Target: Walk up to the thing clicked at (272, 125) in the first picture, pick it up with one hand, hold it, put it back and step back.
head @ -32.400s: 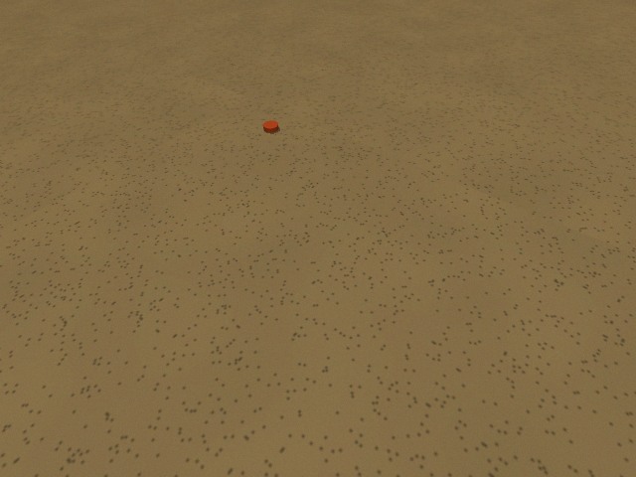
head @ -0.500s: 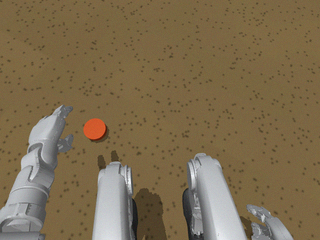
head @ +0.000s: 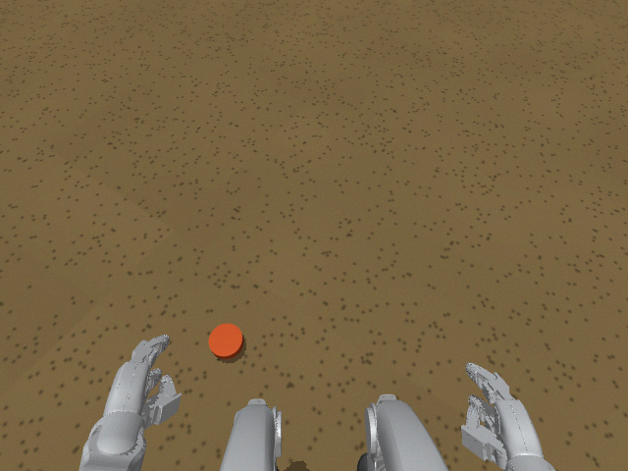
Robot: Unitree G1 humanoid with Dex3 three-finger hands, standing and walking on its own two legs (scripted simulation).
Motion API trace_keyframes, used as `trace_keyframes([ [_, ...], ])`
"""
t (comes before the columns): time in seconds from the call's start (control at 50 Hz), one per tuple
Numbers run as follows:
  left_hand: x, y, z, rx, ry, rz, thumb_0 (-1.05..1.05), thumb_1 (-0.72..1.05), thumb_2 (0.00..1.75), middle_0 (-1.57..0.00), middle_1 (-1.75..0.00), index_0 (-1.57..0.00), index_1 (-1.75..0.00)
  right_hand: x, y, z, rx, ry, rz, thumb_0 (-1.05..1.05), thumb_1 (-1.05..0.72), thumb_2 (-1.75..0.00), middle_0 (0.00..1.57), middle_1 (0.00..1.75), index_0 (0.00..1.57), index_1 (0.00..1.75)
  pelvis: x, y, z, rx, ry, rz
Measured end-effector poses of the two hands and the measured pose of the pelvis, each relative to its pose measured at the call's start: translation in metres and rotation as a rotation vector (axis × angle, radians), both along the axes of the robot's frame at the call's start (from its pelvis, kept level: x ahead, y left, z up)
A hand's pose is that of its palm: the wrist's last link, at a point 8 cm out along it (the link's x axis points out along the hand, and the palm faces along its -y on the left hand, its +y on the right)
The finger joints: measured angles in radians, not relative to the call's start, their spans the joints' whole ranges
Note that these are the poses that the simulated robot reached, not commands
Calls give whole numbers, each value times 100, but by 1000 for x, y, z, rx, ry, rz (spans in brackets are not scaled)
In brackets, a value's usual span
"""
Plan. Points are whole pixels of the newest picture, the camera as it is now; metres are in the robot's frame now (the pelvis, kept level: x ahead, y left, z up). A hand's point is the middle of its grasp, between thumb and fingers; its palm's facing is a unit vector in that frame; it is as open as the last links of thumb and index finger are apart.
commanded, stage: home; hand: left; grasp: from above
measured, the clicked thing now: (226, 341) +0.48 +0.24 -0.59
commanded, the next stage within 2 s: none
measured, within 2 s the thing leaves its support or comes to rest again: neither
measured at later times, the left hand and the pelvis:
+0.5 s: hand (131, 410) +0.21 +0.19 +0.07, palm faces +0.09 -0.97 -0.21, open 7.4 cm; pelvis +0.06 +0.01 +0.11, yaw +1 degrees
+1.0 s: hand (138, 418) +0.21 +0.19 +0.06, palm faces +0.08 -0.98 -0.20, open 7.4 cm; pelvis +0.05 +0.00 +0.11, yaw +2 degrees
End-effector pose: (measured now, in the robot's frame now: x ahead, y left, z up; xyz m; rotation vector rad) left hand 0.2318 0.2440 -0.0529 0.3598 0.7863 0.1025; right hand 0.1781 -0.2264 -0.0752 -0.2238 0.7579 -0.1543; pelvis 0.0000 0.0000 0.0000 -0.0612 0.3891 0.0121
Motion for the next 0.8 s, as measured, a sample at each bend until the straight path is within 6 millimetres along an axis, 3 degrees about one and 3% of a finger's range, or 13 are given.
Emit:
trace_keyframes([
  [0.22,-19,-7,86,-140,24,137,1,91,90,-21,-30,-20,-30,-15,-12,79,-63,-20,-103,1,-90,-90,20,30,21,30,34,1,74,4,-116,12],
  [0.38,-32,-6,135,-146,-9,132,1,91,90,-21,-30,-20,-31,3,-14,118,-87,-120,-113,1,-90,-90,20,30,21,30,53,4,102,7,-182,17],
  [0.48,-38,-4,145,-149,-9,131,1,91,90,-21,-30,-20,-30,23,-8,130,-76,-189,-84,1,-90,-90,20,30,21,30,57,6,108,11,-208,21],
  [0.6,-43,-4,140,-164,9,139,1,91,90,-21,-30,-20,-30,38,0,138,-70,-236,-33,1,-90,-90,20,30,21,30,56,5,109,15,-223,26],
  [0.8,-44,-6,138,-161,7,131,1,91,90,-21,-30,-20,-30,34,1,134,-74,-216,-9,1,-90,-90,20,30,21,30,52,3,109,16,-232,27],
])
